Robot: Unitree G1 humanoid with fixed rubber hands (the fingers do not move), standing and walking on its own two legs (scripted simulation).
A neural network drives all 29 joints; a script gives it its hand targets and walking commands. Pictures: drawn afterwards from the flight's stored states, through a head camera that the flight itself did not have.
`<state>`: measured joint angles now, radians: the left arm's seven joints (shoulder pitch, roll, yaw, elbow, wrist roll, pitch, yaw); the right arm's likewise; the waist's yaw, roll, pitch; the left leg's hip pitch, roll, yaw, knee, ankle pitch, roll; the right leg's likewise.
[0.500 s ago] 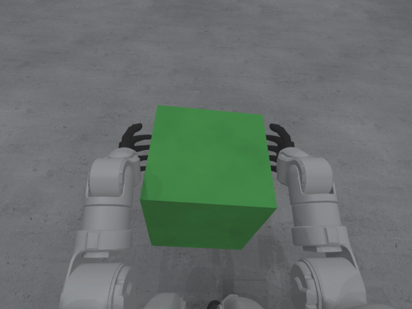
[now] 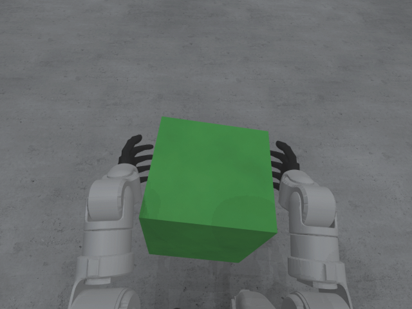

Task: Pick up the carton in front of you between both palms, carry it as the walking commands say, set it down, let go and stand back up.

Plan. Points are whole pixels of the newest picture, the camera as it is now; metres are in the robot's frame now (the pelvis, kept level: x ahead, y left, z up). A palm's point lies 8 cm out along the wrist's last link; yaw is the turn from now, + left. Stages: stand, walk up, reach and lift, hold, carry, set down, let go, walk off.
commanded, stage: carry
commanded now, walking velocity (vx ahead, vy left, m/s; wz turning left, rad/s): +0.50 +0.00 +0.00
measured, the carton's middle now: (204, 197) +0.33 +0.00 -0.02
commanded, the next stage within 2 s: none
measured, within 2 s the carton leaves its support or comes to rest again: neither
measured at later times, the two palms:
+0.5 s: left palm (152, 86) +0.55 +0.12 +0.08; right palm (278, 83) +0.58 -0.18 +0.08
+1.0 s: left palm (143, 19) +0.86 +0.17 +0.07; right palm (242, 21) +0.86 -0.13 +0.07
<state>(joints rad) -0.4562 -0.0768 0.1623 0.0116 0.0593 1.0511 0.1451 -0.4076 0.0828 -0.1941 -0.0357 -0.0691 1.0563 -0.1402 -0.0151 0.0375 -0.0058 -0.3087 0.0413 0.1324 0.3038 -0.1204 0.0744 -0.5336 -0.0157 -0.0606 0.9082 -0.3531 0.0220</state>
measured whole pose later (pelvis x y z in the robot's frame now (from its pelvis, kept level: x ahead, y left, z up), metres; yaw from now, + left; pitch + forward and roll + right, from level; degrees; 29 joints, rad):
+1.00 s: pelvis +0.59 +0.02 +0.00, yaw +1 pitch +4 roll -1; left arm -0.17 -0.14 0.09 -0.28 0.14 1.19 0.11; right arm -0.16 0.13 -0.11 -0.28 -0.12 1.19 -0.10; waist -0.02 -0.01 -0.08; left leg -0.21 0.04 0.23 0.30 -0.17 0.06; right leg -0.59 -0.11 -0.09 0.93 -0.23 0.01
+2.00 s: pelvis +1.23 +0.04 +0.00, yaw +1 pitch +4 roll -2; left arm -0.20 -0.14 0.10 -0.32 0.13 1.19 0.10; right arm -0.19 0.14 -0.12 -0.31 -0.12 1.20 -0.11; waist -0.01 -0.01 -0.04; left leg -0.20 0.03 0.23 0.29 -0.17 0.07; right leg -0.59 -0.11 -0.09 0.96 -0.23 0.00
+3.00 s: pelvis +1.55 +0.05 -0.02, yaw +3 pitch +3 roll +0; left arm -0.22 -0.14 0.12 -0.22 0.15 1.19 0.10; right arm -0.22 0.14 -0.13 -0.21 -0.15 1.21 -0.10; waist 0.00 0.00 -0.12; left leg -0.23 0.05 0.16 0.53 -0.34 0.01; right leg -0.27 -0.08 -0.20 0.54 -0.32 0.00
